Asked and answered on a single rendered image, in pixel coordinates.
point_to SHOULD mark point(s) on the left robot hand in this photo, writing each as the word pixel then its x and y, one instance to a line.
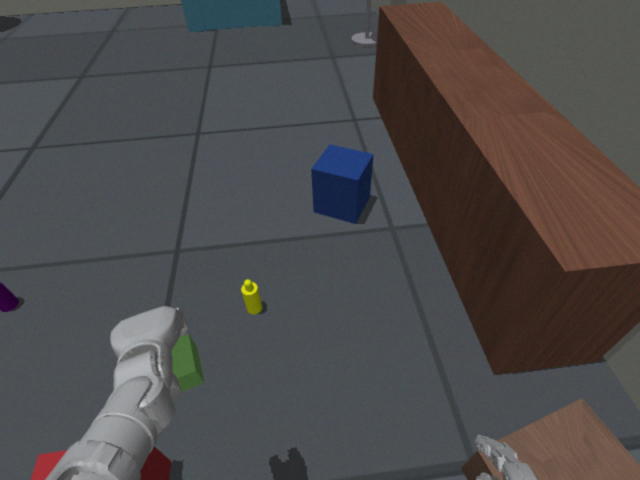
pixel 164 324

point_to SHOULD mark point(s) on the floor lamp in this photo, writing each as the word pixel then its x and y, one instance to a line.
pixel 365 39

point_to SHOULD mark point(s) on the armchair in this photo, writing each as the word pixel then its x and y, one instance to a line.
pixel 204 15

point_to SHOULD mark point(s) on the left robot arm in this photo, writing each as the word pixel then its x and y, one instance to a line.
pixel 124 433

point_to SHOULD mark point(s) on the right robot hand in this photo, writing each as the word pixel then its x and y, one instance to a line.
pixel 504 459

